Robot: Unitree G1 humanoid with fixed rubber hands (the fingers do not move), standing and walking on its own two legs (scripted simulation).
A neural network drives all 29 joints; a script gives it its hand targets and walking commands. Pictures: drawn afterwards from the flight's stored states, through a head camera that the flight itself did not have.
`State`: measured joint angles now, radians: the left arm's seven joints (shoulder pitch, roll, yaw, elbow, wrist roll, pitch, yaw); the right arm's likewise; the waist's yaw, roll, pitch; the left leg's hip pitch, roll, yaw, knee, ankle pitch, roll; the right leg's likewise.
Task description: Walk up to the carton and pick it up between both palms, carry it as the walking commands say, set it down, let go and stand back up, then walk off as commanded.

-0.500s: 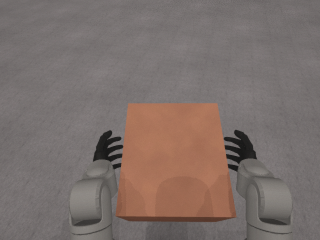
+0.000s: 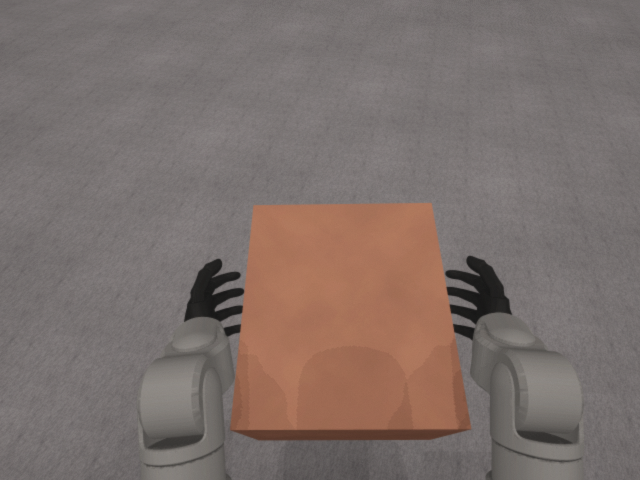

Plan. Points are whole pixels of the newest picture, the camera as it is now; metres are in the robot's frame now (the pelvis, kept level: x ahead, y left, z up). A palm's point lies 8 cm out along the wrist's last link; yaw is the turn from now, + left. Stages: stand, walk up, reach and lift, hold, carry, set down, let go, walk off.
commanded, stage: carry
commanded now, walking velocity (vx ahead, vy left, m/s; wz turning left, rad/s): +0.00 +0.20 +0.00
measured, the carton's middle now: (343, 324) +0.32 +0.00 +0.01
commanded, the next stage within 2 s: none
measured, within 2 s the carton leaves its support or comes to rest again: neither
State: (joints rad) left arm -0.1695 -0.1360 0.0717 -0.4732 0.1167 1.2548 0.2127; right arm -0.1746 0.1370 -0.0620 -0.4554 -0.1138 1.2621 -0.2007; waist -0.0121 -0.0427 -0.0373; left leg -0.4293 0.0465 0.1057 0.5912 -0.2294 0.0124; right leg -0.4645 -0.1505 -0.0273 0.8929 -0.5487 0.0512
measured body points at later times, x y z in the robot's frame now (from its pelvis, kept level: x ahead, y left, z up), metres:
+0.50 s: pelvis -0.01 +0.11 +0.01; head +0.00 +0.11 +0.46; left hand +0.27 +0.25 +0.11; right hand +0.26 -0.06 +0.11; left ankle +0.02 +0.26 -0.70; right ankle -0.02 -0.05 -0.73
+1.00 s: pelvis -0.02 +0.24 +0.01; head -0.02 +0.23 +0.46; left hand +0.25 +0.38 +0.11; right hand +0.24 +0.07 +0.10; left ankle +0.00 +0.34 -0.68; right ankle -0.05 +0.12 -0.73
